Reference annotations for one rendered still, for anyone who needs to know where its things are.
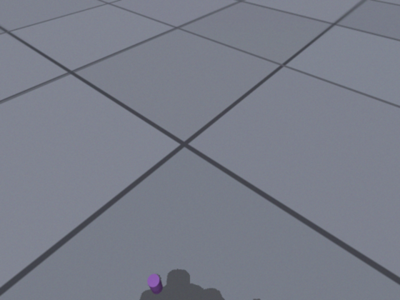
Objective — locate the can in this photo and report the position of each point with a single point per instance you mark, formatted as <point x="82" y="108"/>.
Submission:
<point x="154" y="283"/>

